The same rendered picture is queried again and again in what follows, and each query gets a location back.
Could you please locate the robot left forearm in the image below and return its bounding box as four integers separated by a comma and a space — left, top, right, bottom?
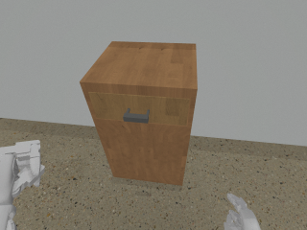
0, 203, 17, 230

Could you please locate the handle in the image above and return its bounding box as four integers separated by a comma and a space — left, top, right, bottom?
123, 108, 150, 124

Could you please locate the robot right hand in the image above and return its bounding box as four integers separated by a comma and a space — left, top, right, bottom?
224, 193, 261, 230

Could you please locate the cabinet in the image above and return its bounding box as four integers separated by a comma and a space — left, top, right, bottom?
80, 41, 198, 186

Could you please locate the robot left hand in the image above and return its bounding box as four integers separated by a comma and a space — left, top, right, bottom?
0, 140, 45, 204

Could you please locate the drawer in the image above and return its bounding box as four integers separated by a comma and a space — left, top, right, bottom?
88, 92, 190, 126

